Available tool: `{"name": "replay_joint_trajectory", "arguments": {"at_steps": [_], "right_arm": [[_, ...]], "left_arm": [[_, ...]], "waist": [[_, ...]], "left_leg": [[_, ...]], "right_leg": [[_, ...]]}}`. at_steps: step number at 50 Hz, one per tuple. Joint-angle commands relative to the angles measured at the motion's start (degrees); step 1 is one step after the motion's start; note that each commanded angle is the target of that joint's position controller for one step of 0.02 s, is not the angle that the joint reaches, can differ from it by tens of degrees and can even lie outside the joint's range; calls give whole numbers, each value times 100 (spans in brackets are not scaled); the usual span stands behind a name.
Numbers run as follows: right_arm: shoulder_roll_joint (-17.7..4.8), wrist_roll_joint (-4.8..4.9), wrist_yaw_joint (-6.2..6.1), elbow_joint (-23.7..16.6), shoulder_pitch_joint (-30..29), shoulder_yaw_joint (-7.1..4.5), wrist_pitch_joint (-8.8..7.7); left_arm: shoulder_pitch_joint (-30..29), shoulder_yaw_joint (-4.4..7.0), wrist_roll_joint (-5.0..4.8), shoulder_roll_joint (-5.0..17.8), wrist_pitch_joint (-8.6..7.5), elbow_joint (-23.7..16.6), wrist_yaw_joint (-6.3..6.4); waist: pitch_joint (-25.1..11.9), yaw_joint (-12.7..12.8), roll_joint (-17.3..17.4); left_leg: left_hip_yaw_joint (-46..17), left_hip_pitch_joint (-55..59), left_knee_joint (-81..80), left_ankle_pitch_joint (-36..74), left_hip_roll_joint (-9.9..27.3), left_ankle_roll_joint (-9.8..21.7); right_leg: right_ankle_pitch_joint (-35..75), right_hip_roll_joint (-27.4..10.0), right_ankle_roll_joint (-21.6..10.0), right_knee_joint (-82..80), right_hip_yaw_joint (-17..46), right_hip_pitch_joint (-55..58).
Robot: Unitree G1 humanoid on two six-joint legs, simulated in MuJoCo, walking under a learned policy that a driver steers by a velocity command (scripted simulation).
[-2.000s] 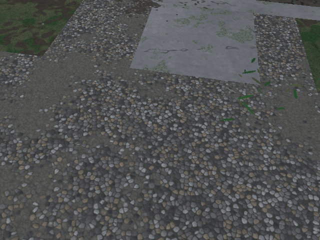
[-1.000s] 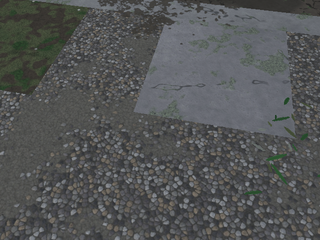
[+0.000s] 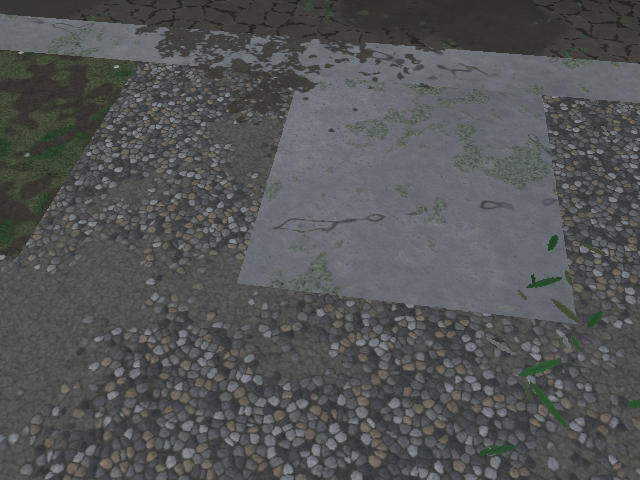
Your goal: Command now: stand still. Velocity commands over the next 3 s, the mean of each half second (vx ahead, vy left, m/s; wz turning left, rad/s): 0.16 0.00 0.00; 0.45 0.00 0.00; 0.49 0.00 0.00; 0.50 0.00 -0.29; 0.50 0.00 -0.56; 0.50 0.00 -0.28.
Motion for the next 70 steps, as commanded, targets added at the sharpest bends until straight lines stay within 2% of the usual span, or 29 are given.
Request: {"name": "replay_joint_trajectory", "arguments": {"at_steps": [1,8,11,14,16,18,21,22,23,24,25,27,29,35,40,43,44,45,46,47,48,49,50,51,53,56,63,67,70], "right_arm": [[-566,-1,-23,-111,99,-96,-27],[-524,-4,-30,-21,122,-94,-23],[-587,68,-42,68,291,-143,-13],[-463,113,4,-93,101,-129,-232],[-237,137,102,-242,-144,-94,-422],[-223,164,191,-309,-129,-87,-541],[-368,200,214,133,1114,-189,-615],[-804,151,189,341,1935,-340,-631],[-1505,145,239,463,2728,-511,-652],[-1030,24,270,396,2502,-316,-725],[-718,17,271,252,2047,-206,-772],[-542,19,326,56,1561,-94,-763],[-340,-14,302,52,1631,3,-673],[-753,-48,84,-82,1831,-24,-573],[-829,79,70,9,2148,-114,-568],[-1026,39,73,-65,1944,-204,-494],[-1011,10,76,-104,1840,-202,-441],[-936,-26,90,-210,1728,-157,-425],[-237,-26,161,-323,2352,21,-506],[-105,93,218,-258,2343,79,-701],[-594,251,238,-474,1730,-66,-814],[-762,291,206,-626,1254,-95,-859],[-759,222,141,-659,1060,-138,-841],[-717,139,90,-635,1141,-195,-749],[-452,122,67,-600,1409,-188,-577],[-565,58,42,-848,839,-238,-488],[-461,48,181,-1297,-687,-184,-578],[-465,101,323,-1541,-1316,-116,-622],[-623,124,420,-1653,-1289,-136,-681]], "left_arm": [[352,82,3,532,-19,-65,22],[422,64,7,498,-20,-19,36],[574,123,-73,628,3,14,64],[845,172,-160,741,-160,-62,58],[1210,274,-187,1012,-280,13,13],[1005,285,-164,1013,-356,-102,-23],[259,247,-212,913,-376,-391,-103],[-74,206,-203,787,-422,-586,-115],[-70,139,-183,470,-536,-820,-91],[-210,167,-227,585,-620,-882,-107],[-131,172,-309,587,-661,-860,-168],[-144,211,-251,612,-681,-809,-212],[-213,282,-195,658,-612,-827,-254],[-1611,110,-153,289,-491,-1385,-327],[-2249,92,-208,520,-510,-1692,-470],[-1601,257,-191,895,-546,-1613,-505],[-701,391,-201,1120,-532,-1351,-476],[348,515,-192,1391,-501,-1070,-424],[1186,633,-16,1935,-469,-898,-382],[1175,509,-11,1675,-463,-856,-401],[582,396,-86,1317,-504,-908,-421],[21,308,-101,1042,-533,-1040,-427],[-398,251,-44,879,-580,-1086,-461],[-610,199,17,707,-628,-1084,-493],[-542,179,38,660,-638,-963,-506],[-192,219,35,951,-645,-829,-368],[656,233,-63,1124,-557,-668,-183],[1090,266,-98,1171,-458,-494,-171],[1080,327,-115,1271,-365,-460,-148]], "waist": [[-106,-5,-54],[-31,-12,-36],[167,-13,-155],[716,129,-328],[715,249,-944],[810,106,-990],[570,-573,-673],[321,-885,195],[-133,-1014,1834],[-134,-794,1280],[149,-519,760],[266,-262,225],[241,-184,390],[573,-357,399],[730,-356,474],[60,154,717],[-474,619,761],[-1092,1074,676],[-2141,814,-725],[-2685,748,-1334],[-1696,647,-1085],[-1018,480,-623],[-650,235,-169],[-494,-8,-208],[-386,-211,-412],[-40,-199,-336],[164,260,-261],[340,463,-254],[258,297,-399]], "left_leg": [[-198,517,-337,1272,206,212],[-199,485,-405,1022,197,191],[-4,81,-232,-1821,-49,308],[-128,-785,98,-2303,36,400],[266,-1389,1073,-1267,-124,311],[107,-1436,1447,-1083,70,497],[201,720,-45,-666,-103,610],[-996,1710,-665,-789,542,856],[-3493,2712,-1663,-889,1834,1610],[-4323,2643,-1864,-717,2240,1794],[-3694,2492,-1713,-403,2171,1620],[-2366,2111,-1789,334,1712,1253],[-1473,1785,-1910,1208,1313,991],[-611,959,-2392,1604,1036,981],[-431,1588,-2339,1853,1368,925],[-242,2117,-1256,4342,1461,735],[-64,1937,-211,5095,1273,610],[36,892,1236,4417,1044,422],[107,-1316,3696,1527,92,69],[-824,-2104,4914,-1687,-403,104],[-957,-2719,5327,-1489,-17,235],[-743,-2711,5164,-970,309,325],[-641,-2391,4764,-496,580,342],[-663,-1976,4417,-245,785,371],[-642,-1583,4040,-150,904,368],[-557,-2123,3291,417,995,188],[-231,-2444,901,2147,683,20],[-175,-2612,264,1817,541,79],[-131,-2307,-30,1167,412,286]], "right_leg": [[1155,-138,-127,-542,99,-471],[887,-117,-120,-613,79,-518],[-1589,-59,-397,-633,124,-801],[-2627,-561,-802,-951,909,-913],[-2826,-1359,-1231,-1572,2088,-331],[-2381,-1789,-1427,-1741,2604,-441],[-918,-997,-849,-788,1290,-1423],[373,-390,-471,802,431,-2208],[-178,329,-123,2924,-267,-3340],[-1083,209,-226,4136,458,-3929],[-735,-95,-403,4669,640,-4285],[228,-491,-559,4346,515,-4253],[652,-632,-503,3762,310,-3788],[1823,-374,-151,1355,-151,-3174],[2043,-228,-395,342,-136,-2860],[1594,137,-690,255,-326,-1728],[1500,347,-840,274,-450,-597],[1448,-54,-1072,423,27,1074],[162,-1656,-1926,37,2728,3275],[-473,-2235,-2189,-1251,4796,3468],[-574,-1979,-1820,-1390,4077,2717],[-63,-1784,-1590,-1465,3084,1681],[551,-1573,-1450,-1621,2395,709],[916,-1324,-1324,-1763,1871,64],[992,-1143,-1372,-2046,1426,-523],[1151,-1111,-1484,-2365,1113,-671],[1610,-945,-1207,-2379,535,74],[1747,-1201,-1196,-2055,506,880],[2418,-1441,-1077,-1622,566,1348]]}}
Next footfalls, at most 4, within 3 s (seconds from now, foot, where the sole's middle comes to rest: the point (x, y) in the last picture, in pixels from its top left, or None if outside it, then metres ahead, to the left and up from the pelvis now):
0.90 right None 0.46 -0.12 -0.77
1.46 left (282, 364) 0.77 0.12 -0.77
2.02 right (383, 264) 1.07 -0.13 -0.77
2.52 left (347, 178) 1.40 -0.04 -0.77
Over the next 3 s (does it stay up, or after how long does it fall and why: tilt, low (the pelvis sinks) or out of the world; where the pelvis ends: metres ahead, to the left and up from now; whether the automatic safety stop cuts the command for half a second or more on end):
stays up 1.40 -0.23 -0.01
